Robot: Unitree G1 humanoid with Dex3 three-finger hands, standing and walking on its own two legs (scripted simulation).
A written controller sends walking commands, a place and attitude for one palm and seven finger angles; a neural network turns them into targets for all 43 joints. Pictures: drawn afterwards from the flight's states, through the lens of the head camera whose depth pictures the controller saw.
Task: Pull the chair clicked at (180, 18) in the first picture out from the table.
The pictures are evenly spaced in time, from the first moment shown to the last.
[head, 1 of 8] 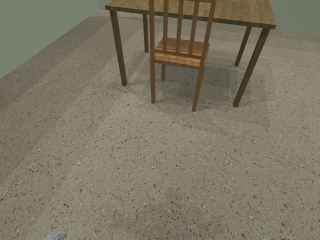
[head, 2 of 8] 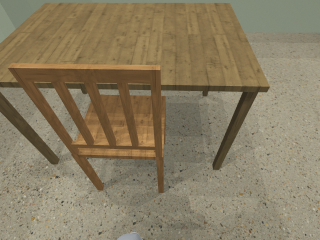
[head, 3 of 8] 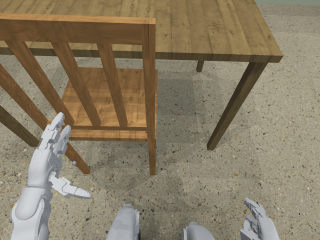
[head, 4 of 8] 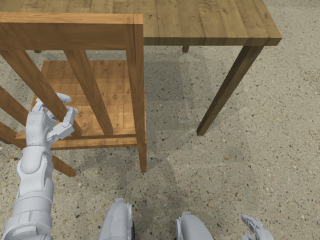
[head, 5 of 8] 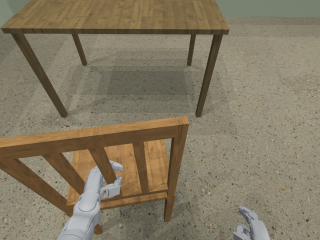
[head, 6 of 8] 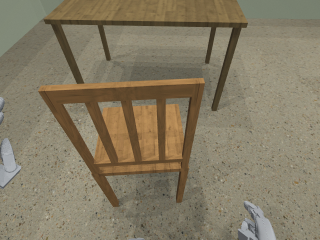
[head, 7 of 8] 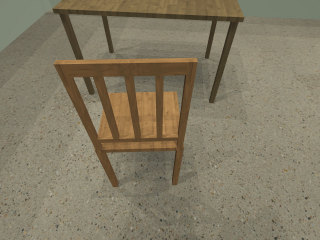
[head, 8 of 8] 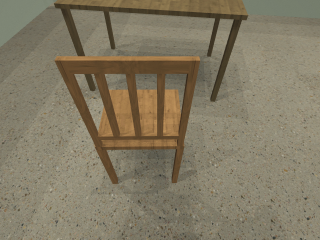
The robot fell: no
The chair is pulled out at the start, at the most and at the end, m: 0.00 0.65 0.65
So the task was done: yes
